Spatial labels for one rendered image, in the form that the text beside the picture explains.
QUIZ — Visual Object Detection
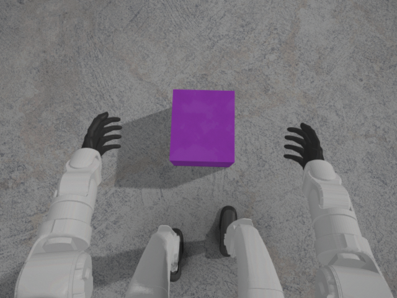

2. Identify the robot right foot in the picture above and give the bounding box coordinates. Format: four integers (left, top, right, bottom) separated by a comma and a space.
219, 205, 237, 257

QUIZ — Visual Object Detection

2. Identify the robot left foot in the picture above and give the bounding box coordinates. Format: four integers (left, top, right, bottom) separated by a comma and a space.
170, 228, 184, 282

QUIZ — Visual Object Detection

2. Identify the robot left upper arm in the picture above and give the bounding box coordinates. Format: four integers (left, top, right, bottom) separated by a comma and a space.
17, 250, 93, 298

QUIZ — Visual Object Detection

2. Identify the left robot hand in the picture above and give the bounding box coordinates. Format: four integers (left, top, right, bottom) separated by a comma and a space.
81, 112, 122, 156

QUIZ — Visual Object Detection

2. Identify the robot left forearm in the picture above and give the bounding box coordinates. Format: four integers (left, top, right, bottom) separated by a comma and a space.
14, 148, 102, 298

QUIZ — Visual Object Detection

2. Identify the robot right upper arm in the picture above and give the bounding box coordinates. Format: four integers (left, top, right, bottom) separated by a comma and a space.
314, 265, 391, 298

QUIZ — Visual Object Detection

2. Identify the robot right forearm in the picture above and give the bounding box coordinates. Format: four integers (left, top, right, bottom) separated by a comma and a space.
301, 160, 393, 298

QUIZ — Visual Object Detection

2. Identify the right robot hand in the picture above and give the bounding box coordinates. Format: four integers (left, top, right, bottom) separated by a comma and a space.
283, 123, 324, 170

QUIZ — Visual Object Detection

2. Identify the robot foot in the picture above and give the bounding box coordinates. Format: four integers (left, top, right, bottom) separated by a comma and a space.
170, 228, 184, 282
219, 205, 237, 257

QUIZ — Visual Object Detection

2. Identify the carton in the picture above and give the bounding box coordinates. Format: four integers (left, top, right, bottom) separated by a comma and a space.
169, 89, 234, 167

